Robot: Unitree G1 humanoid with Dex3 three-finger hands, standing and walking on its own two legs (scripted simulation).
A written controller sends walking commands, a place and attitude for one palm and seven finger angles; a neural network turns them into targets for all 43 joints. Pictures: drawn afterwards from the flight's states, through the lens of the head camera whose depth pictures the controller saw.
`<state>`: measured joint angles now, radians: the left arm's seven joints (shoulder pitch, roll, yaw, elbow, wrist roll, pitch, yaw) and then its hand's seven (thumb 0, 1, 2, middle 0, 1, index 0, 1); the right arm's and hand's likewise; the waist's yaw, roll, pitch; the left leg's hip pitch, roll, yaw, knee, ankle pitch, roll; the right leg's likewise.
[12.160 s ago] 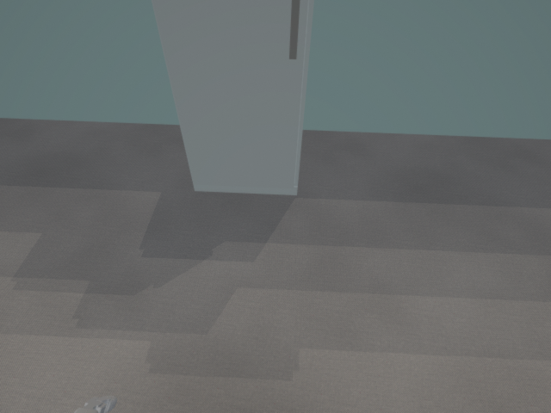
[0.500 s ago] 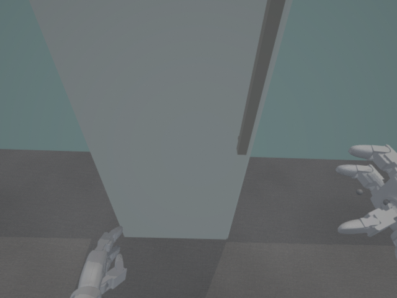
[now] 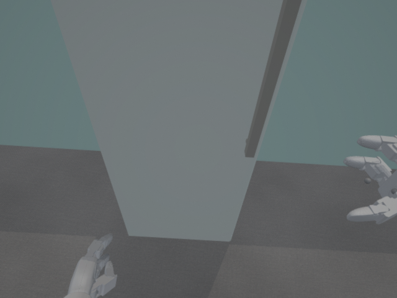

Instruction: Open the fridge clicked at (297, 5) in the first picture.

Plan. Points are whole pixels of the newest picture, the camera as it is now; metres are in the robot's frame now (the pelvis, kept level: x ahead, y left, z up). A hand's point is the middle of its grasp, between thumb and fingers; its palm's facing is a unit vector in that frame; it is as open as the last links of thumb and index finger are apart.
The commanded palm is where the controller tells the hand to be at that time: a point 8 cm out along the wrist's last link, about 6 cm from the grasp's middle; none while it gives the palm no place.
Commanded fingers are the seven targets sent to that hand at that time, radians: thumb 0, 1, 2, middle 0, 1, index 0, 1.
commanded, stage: raise the hand to about handle height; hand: right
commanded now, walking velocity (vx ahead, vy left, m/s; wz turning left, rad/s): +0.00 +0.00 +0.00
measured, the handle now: (267, 79) +0.53 -0.14 +0.22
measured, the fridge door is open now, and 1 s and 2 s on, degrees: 0 0 0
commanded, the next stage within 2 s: move the hooked fingers beside the handle in 0.16 s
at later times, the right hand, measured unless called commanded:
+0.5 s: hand (354, 169) +0.30 -0.27 +0.17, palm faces +0.10 +0.99 -0.03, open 14.0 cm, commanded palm +0.27 -0.30 +0.17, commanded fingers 0.00 0.50 -0.30 0.30 1.20 0.30 1.20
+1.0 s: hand (328, 147) +0.36 -0.24 +0.17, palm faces +0.07 +1.00 -0.01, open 14.0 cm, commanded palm +0.33 -0.29 +0.17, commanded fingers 0.00 0.50 -0.30 0.30 1.20 0.30 1.20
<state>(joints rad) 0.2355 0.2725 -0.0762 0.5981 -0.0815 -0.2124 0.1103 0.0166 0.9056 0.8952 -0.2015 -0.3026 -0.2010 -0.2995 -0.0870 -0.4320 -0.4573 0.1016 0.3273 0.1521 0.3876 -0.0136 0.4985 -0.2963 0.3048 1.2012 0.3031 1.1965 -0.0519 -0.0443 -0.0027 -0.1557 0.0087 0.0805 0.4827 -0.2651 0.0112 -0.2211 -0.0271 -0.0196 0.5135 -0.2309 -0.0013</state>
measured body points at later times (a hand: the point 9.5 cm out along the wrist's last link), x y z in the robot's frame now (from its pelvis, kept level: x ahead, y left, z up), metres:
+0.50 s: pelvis +0.00 +0.00 +0.00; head -0.02 +0.02 +0.45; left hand +0.19 +0.23 -0.07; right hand +0.29 -0.32 +0.17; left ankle +0.00 +0.11 -0.74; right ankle +0.03 -0.12 -0.74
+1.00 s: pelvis +0.01 +0.00 +0.00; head +0.00 +0.01 +0.45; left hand +0.17 +0.24 -0.08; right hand +0.35 -0.30 +0.17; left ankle +0.00 +0.11 -0.74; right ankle +0.03 -0.12 -0.74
